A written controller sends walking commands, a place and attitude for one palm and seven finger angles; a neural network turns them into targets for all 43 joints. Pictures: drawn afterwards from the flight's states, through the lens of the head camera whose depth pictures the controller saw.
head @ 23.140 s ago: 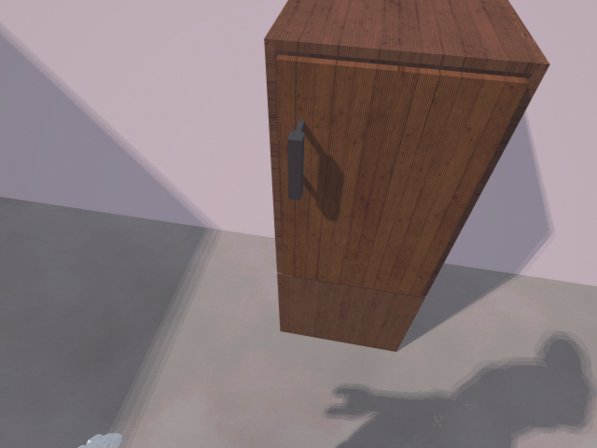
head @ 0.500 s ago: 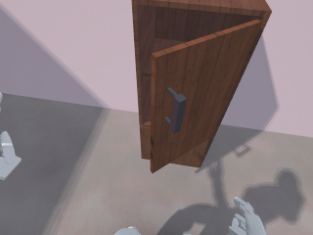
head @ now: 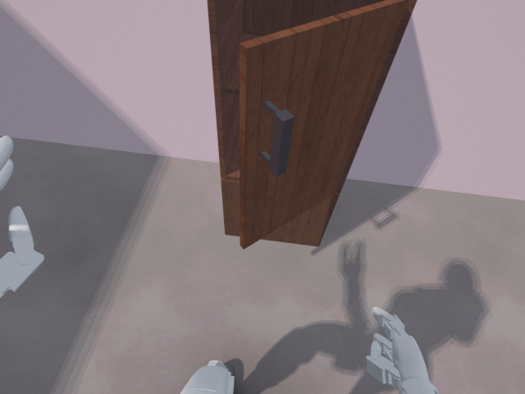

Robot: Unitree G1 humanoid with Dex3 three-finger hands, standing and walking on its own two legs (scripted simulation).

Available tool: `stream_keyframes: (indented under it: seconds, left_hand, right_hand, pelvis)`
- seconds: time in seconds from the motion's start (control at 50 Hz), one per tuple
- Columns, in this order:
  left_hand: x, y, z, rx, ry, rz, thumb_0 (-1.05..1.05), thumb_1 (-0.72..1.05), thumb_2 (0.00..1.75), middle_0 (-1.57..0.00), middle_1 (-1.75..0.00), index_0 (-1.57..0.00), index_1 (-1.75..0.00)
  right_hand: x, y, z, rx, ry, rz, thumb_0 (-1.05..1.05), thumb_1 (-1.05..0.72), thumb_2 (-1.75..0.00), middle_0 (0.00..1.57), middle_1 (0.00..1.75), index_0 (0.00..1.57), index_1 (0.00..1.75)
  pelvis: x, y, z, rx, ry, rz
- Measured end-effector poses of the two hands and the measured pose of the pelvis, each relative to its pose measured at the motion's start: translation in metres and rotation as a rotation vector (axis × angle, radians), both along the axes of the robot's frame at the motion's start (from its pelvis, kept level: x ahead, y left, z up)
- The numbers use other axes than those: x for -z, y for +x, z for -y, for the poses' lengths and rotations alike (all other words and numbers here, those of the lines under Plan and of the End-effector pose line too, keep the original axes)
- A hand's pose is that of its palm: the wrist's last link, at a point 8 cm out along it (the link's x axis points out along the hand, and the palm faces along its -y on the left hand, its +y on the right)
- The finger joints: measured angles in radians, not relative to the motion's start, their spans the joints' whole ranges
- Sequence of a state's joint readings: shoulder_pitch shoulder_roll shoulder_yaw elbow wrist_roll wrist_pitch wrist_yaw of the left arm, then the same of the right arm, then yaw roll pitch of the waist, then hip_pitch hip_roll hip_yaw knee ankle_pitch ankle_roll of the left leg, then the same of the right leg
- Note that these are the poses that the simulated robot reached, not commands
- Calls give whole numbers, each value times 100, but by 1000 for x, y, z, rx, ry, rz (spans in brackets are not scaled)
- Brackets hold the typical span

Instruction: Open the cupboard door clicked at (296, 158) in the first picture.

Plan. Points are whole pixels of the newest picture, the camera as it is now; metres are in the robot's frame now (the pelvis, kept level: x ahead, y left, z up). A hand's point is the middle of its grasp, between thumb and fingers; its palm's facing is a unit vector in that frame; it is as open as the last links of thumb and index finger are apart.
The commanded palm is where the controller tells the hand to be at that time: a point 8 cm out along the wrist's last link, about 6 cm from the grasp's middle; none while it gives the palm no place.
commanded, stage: stop stepping back and stand still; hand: left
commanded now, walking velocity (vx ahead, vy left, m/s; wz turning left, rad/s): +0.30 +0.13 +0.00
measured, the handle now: (273, 138) +0.53 +0.04 +0.08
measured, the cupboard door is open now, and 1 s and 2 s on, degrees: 43 43 43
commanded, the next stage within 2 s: let the arm hang, fingers relaxed in 0.78 s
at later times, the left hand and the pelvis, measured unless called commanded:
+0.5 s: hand out of the picture +0.11 +0.26 +0.18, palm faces +0.44 -0.76 -0.47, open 7.4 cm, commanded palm +0.07 +0.29 +0.19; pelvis -0.08 -0.01 +0.02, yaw -1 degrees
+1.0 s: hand (50, 381) +0.12 +0.28 +0.01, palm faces +0.25 -0.85 -0.46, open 7.4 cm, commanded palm none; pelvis -0.08 +0.01 -0.01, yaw +5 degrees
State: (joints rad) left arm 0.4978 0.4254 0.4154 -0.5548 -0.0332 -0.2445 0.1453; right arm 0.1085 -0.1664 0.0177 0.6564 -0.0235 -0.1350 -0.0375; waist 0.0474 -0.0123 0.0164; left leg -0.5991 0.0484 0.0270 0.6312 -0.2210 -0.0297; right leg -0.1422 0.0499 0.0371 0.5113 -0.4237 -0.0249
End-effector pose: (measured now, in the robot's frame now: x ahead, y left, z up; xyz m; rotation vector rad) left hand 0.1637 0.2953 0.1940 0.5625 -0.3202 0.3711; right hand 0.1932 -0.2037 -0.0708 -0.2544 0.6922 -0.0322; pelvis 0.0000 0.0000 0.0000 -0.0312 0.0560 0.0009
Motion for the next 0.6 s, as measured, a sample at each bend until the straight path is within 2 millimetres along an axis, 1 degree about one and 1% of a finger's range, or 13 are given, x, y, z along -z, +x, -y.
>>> stream_keyframes:
  seconds: [0.04,0.1,0.16,0.2,0.26,0.3,0.34,0.4,0.44,0.48,0.52,0.6]
  left_hand:
    - [-1,-1,3,29,11,-19,1,89,90,-22,-30,-22,-31]
    - [0,-2,-2,42,10,-39,1,88,90,-22,-30,-22,-31]
    - [3,-4,-8,47,-1,-56,1,88,90,-22,-30,-22,-31]
    - [3,-10,-8,48,-7,-79,1,89,90,-22,-30,-22,-31]
    - [0,-26,-2,55,-1,-102,1,89,90,-22,-30,-22,-31]
    - [-3,-40,2,55,16,-112,1,89,90,-22,-30,-22,-31]
    - [-5,-55,6,41,39,-120,1,89,90,-22,-30,-22,-31]
    - [-6,-76,7,4,45,-132,1,89,90,-22,-30,-22,-31]
    - [-6,-87,5,-24,28,-114,1,89,90,-22,-30,-22,-31]
    - [-3,-92,3,-54,-5,-88,1,89,90,-22,-30,-22,-31]
    - [0,-92,1,-76,-40,-59,1,89,90,-22,-30,-22,-31]
    - [3,-89,0,-69,-80,-18,1,89,90,-22,-30,-22,-31]
  right_hand:
    - [-3,-15,7,40,-8,-29,1,-91,-90,20,30,20,30]
    - [-11,-35,18,96,-43,-30,2,-91,-90,21,30,20,30]
    - [-18,-54,29,146,-61,-7,2,-91,-90,20,30,20,30]
    - [-24,-69,34,156,-68,15,2,-91,-90,20,30,20,30]
    - [-29,-91,39,164,-68,39,2,-91,-90,20,30,20,30]
    - [-28,-105,42,169,-64,41,2,-91,-90,20,30,20,30]
    - [-22,-116,44,172,-53,30,1,-91,-90,20,30,20,30]
    - [-11,-132,47,166,-40,-22,1,-91,-90,20,30,20,30]
    - [-6,-142,49,160,-40,-60,1,-91,-90,20,30,20,30]
    - [-3,-151,50,157,-43,-82,2,-91,-90,20,30,20,30]
    - [-2,-156,50,157,-52,-90,2,-91,-90,20,30,20,30]
    - [-3,-158,49,159,-78,-64,2,-91,-90,20,30,20,30]
  pelvis:
    - [-4,-2,1,5,17,3]
    - [-6,-4,-2,8,14,9]
    - [-7,-15,-5,10,22,31]
    - [-10,-25,-5,16,25,44]
    - [-14,-39,-3,14,21,60]
    - [-15,-47,0,13,25,66]
    - [-14,-55,3,7,32,68]
    - [-14,-67,6,1,29,74]
    - [-15,-72,8,18,43,73]
    - [-17,-75,8,18,51,70]
    - [-17,-77,8,6,56,67]
    - [-14,-80,1,-15,50,64]
